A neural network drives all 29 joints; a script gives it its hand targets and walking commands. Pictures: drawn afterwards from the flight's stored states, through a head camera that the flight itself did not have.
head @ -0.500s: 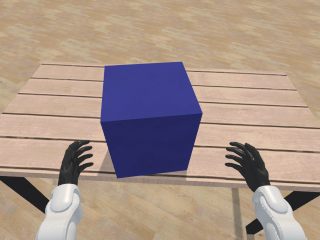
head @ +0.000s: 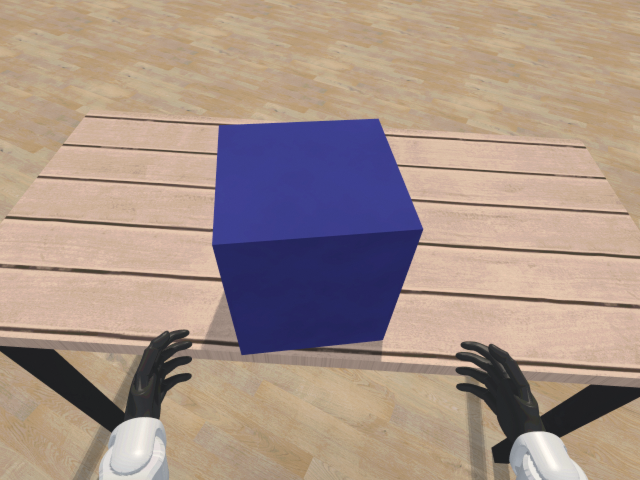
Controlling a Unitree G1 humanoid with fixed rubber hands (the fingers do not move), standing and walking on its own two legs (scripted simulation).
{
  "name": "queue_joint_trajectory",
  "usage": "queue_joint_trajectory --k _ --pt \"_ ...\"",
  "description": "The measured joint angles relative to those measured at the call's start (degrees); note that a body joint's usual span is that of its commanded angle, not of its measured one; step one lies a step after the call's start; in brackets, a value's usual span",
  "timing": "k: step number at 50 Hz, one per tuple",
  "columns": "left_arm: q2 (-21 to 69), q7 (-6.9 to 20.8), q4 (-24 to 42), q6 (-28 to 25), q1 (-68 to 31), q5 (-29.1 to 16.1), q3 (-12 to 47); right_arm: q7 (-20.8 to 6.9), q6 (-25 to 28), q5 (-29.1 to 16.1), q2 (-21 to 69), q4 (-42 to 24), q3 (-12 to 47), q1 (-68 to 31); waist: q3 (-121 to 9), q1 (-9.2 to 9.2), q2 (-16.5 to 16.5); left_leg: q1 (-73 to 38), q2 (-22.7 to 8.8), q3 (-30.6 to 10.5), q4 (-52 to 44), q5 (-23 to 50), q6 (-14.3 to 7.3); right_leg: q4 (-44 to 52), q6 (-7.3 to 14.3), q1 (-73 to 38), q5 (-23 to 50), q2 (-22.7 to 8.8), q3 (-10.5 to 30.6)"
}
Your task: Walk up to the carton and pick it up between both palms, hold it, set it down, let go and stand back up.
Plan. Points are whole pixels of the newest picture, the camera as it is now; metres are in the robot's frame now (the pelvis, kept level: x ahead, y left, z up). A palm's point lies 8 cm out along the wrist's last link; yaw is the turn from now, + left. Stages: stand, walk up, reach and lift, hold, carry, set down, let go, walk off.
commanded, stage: set down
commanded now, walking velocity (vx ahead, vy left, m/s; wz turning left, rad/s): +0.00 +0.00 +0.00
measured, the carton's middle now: (307, 241) +0.41 +0.04 +0.06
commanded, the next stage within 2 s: let go in 0.96 s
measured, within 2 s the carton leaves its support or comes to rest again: neither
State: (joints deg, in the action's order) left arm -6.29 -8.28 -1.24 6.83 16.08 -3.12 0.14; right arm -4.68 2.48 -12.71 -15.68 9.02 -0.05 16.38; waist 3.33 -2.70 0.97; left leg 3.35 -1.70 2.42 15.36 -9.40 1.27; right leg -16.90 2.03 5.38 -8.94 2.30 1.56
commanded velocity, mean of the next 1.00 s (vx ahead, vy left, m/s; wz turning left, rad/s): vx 0.00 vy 0.00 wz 0.00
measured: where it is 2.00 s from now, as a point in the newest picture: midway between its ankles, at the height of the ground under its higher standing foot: outside the picture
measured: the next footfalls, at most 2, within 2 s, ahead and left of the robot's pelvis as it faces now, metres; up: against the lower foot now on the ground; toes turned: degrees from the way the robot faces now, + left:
none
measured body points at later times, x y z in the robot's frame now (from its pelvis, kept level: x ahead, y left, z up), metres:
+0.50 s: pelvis +0.01 +0.02 +0.00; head +0.01 +0.03 +0.45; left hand +0.19 +0.23 -0.05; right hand +0.22 -0.21 -0.02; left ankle -0.01 +0.13 -0.75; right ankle +0.00 -0.10 -0.75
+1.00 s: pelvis -0.01 +0.02 +0.00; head -0.02 +0.04 +0.45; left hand +0.17 +0.23 -0.10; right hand +0.21 -0.20 -0.02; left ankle -0.01 +0.13 -0.75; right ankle +0.00 -0.10 -0.75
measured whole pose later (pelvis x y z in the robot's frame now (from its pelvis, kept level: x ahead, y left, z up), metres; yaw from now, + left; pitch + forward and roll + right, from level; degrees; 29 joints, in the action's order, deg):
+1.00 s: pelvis -0.01 +0.02 +0.00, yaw +0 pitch -8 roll +0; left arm -7.5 -1.6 -28.8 11.0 9.3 3.8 -1.3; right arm -4.8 7.3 -0.9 -11.9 28.7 -1.5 5.1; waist 7.1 0.6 2.2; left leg 0.1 -0.6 3.1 19.8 -11.6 -0.4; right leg -19.0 0.4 1.2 -9.7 0.9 1.5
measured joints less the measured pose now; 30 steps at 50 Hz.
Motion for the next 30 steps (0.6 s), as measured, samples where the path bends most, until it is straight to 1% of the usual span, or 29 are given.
queue_joint_trajectory --k 7,10,14,18,25,30 --pt "-0.35 1.33 -3.41 -0.06 0.02 0.93 -0.34 -0.35 1.06 1.57 -0.11 4.04 0.41 -0.66 0.39 -0.11 -0.98 -0.49 0.3 0.57 0.32 -0.82 -0.62 0.87 -0.67 -0.88 0.01 -0.3 0.61" --pt "-0.2 1.86 -4.7 -0.47 1.41 1.43 -0.68 -0.81 2.68 2.14 -0.3 4.82 0.37 -0.17 0.54 0.36 -1.14 -1.06 0.38 0.51 0.53 -1.28 -0.81 1.48 -0.9 -1.85 -0.03 -0.4 0.58" --pt "-0.23 2.0 -6.37 -1.43 2.95 1.9 -0.29 -1.74 4.46 2.78 -0.35 6.73 0.12 0.1 0.18 0.64 -0.9 -1.52 0.41 0.38 1.02 -1.94 -0.95 1.91 -1.04 -2.77 -0.23 -0.44 0.46" --pt "-0.22 2.45 -9.68 -1.37 2.73 2.77 -0.23 -2.35 5.66 3.6 -0.02 8.9 0.0 -0.38 0.18 0.79 -0.3 -2.26 0.41 0.31 1.22 -2.31 -1.03 2.2 -1.09 -3.76 -0.36 -0.46 0.37" --pt "-0.1 2.47 -11.08 -1.05 1.85 4.4 -0.33 -2.68 6.88 4.15 0.98 12.19 -0.38 -1.86 0.53 0.87 0.58 -2.96 0.36 0.32 1.64 -2.52 -1.05 2.23 -1.06 -4.65 -0.32 -0.44 0.31" --pt "-0.07 3.37 -13.84 0.64 0.63 5.1 -0.46 -2.66 6.59 5.31 1.22 13.63 -0.45 -3.44 0.81 1.55 0.37 -3.53 0.46 0.32 1.75 -2.41 -1.17 2.14 -1.17 -5.22 -0.19 -0.56 0.24"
